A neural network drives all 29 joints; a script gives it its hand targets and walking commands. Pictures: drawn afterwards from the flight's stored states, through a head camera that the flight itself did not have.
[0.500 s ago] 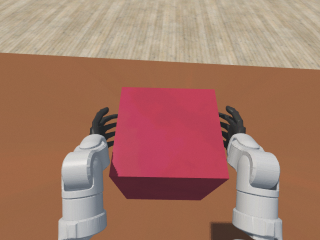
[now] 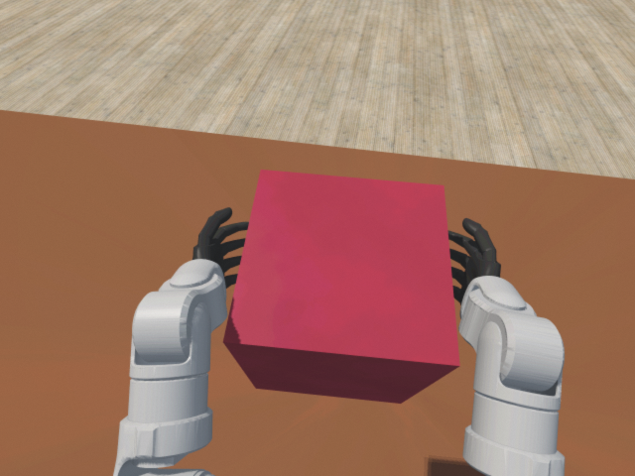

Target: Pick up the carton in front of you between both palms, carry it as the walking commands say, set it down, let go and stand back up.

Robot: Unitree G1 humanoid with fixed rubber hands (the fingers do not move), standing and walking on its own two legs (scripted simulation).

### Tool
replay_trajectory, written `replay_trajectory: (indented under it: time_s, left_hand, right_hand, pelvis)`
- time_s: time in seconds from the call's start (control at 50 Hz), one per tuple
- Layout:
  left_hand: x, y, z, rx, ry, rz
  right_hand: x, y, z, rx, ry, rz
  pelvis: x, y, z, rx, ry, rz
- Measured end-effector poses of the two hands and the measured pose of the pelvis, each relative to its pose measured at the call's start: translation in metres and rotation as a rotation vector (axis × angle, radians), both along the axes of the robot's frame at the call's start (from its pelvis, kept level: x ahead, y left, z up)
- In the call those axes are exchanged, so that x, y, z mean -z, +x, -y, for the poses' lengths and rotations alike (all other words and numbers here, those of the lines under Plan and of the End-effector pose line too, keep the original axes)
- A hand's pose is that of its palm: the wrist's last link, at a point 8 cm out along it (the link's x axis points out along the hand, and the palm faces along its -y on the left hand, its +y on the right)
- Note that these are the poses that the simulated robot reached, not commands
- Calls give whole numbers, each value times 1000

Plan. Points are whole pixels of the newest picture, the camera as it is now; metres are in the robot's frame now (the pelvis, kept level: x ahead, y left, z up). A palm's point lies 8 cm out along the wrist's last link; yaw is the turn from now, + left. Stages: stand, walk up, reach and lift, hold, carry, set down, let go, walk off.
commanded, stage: carry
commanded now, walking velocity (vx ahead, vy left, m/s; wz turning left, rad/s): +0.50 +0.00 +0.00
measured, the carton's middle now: (338, 299) +0.35 +0.02 +0.05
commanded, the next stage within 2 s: none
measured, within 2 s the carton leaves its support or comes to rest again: neither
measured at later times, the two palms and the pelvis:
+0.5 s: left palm (281, 143) +0.64 +0.14 +0.08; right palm (456, 151) +0.64 -0.16 +0.09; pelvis +0.31 +0.00 -0.03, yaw +1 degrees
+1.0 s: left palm (289, 77) +0.93 +0.17 +0.06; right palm (420, 82) +0.95 -0.13 +0.06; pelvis +0.61 +0.00 -0.06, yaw +0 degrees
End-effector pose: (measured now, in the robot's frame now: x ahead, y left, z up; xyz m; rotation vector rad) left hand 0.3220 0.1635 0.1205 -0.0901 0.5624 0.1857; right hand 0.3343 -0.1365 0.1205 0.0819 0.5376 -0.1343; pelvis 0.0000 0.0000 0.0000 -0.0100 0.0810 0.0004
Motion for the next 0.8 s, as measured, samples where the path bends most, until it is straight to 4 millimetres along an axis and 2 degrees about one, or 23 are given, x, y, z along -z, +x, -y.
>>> replay_trajectory:
  time_s: [0.04, 0.08, 0.18, 0.28, 0.36, 0.44, 0.52, 0.56, 0.62, 0.68, 0.8]
  left_hand:
    - [8, 34, -2, 28, -1, 8]
    - [17, 61, 0, 57, 5, -28]
    - [34, 113, 10, 88, -14, -139]
    - [37, 168, 13, 81, -34, -131]
    - [32, 216, 14, 66, -34, -83]
    - [31, 270, 20, 57, -25, -46]
    - [43, 330, 30, 45, 2, -29]
    - [54, 355, 31, 35, 27, -48]
    - [75, 377, 27, 6, 25, -129]
    - [88, 397, 21, -29, 7, -183]
    - [83, 462, 13, -56, -6, -143]
  right_hand:
    - [3, 28, -2, 12, -26, 8]
    - [11, 49, 0, 28, -43, -28]
    - [30, 88, 9, 79, -12, -140]
    - [30, 142, 12, 98, 4, -131]
    - [22, 197, 14, 83, 4, -83]
    - [21, 255, 20, 64, 0, -47]
    - [38, 320, 29, 37, 1, -29]
    - [54, 350, 31, 16, 7, -49]
    - [74, 382, 26, -16, 2, -128]
    - [86, 411, 19, -29, 15, -183]
    - [84, 477, 11, -33, 32, -145]
  pelvis:
    - [13, 30, -5, 3, 7, 8]
    - [16, 51, -9, 1, 13, 7]
    - [8, 103, -20, 1, -6, -3]
    - [2, 155, -21, 4, -14, -12]
    - [3, 203, -15, -3, -9, -18]
    - [13, 261, -5, -12, 8, -19]
    - [41, 328, 7, -28, 34, 2]
    - [51, 352, 10, -20, 9, 4]
    - [51, 382, 17, -17, 15, 2]
    - [45, 411, 23, -22, 23, -2]
    - [38, 473, 23, -23, 31, -15]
